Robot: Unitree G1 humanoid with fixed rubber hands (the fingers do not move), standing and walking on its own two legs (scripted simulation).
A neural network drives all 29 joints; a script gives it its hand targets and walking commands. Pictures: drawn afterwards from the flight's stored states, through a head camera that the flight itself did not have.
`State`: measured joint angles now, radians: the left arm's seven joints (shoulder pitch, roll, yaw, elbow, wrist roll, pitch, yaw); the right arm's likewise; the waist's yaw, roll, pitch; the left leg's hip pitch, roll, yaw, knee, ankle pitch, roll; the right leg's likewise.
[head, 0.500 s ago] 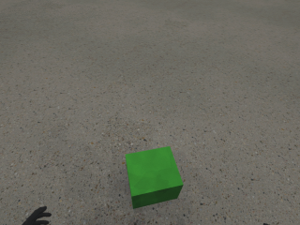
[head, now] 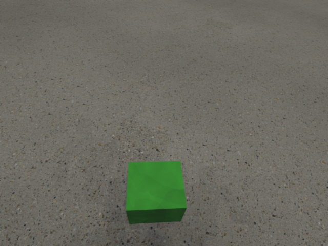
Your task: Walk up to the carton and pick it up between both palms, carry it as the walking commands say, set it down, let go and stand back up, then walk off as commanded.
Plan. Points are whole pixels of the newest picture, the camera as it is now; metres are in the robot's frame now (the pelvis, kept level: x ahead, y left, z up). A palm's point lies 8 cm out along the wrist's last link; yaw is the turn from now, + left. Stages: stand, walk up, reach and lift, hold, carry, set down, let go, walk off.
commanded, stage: walk up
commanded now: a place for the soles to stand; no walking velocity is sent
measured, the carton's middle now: (155, 192) +0.51 +0.03 -0.63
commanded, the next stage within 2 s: reach and lift in 1.36 s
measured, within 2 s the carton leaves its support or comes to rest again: neither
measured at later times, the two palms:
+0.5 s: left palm out of the picture +0.10 +0.32 -0.06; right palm (300, 235) +0.19 -0.34 -0.07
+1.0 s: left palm out of the picture +0.09 +0.32 -0.07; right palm (295, 236) +0.19 -0.32 -0.07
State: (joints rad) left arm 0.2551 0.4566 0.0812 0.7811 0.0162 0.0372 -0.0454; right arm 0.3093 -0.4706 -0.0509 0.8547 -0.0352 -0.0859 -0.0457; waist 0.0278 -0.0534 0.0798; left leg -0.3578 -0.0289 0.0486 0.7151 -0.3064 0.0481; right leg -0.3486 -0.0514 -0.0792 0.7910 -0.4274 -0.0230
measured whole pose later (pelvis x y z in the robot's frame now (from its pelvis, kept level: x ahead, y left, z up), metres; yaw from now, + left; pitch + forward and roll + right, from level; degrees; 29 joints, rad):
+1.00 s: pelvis +0.03 -0.02 +0.02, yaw +10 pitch -2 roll -1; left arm 0.06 0.43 0.05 0.99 0.02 -0.01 -0.01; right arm 0.12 -0.43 -0.01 0.99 -0.02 -0.03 -0.01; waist 0.01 -0.01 0.05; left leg -0.26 -0.04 -0.08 0.54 -0.25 0.02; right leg -0.16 -0.06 -0.20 0.51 -0.31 -0.01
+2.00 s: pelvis -0.01 -0.03 -0.03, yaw +2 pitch +15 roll +0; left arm -0.30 0.39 0.22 0.64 -0.06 0.26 -0.07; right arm -0.41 -0.36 -0.13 0.67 0.01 0.28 0.05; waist 0.05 -0.02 0.10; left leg -0.83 0.02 0.03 0.93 -0.35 0.00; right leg -0.81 -0.01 -0.04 0.95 -0.39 -0.02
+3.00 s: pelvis -0.03 -0.01 -0.10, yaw +1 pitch +46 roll +0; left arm -1.19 0.40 0.40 0.89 -0.03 0.20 -0.08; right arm -1.23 -0.42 -0.33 0.91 0.01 0.20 0.08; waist 0.04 0.00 0.02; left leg -1.59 0.00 0.02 1.09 -0.30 0.02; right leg -1.57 0.01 0.01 1.11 -0.35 0.01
